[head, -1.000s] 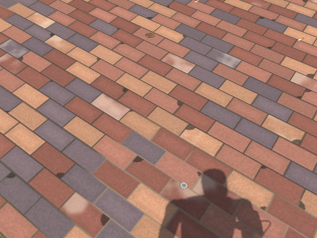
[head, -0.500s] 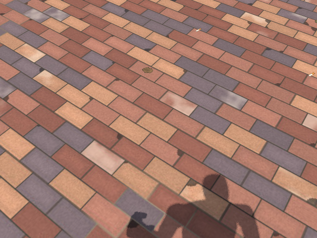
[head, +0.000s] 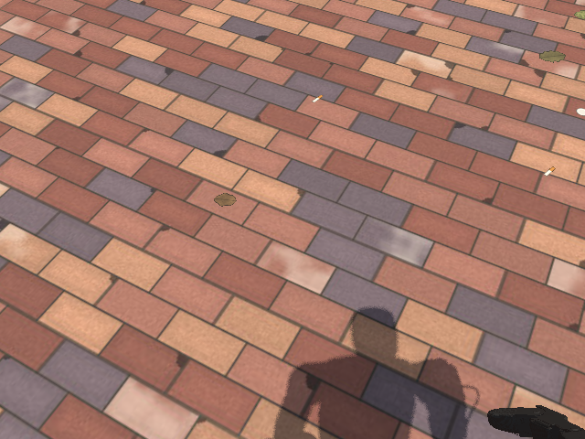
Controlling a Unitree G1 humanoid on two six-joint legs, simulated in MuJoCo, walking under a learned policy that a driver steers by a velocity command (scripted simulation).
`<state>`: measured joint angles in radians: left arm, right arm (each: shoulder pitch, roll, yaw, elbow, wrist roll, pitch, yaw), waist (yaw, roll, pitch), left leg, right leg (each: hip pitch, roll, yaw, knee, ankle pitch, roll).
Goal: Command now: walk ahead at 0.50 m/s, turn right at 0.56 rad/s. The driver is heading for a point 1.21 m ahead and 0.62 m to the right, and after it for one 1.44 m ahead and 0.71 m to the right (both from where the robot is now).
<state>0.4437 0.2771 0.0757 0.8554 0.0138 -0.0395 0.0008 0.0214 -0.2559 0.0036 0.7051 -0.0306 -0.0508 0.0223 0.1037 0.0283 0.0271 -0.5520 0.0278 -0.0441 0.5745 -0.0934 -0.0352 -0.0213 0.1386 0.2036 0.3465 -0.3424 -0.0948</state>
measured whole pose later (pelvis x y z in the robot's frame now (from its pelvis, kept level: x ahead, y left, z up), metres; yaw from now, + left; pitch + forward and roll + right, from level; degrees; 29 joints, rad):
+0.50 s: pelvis +0.25 +0.00 +0.00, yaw -18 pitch +2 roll +2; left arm 0.05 0.27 0.04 0.66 0.04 0.01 -0.09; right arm 0.41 -0.26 -0.04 0.86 -0.02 -0.08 0.00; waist -0.07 -0.04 0.04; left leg 0.07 0.01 0.24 0.25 -0.35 -0.01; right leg -0.61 -0.05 -0.06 0.69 -0.11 -0.07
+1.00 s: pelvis +0.50 -0.13 +0.00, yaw -36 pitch +2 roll -1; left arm 0.44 0.28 0.07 0.80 0.01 -0.04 -0.01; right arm 0.07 -0.27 -0.02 0.68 -0.04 -0.02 0.03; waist 0.09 0.04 0.03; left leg -0.63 0.07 -0.04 0.69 -0.07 -0.05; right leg -0.03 0.15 0.17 0.31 -0.30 -0.12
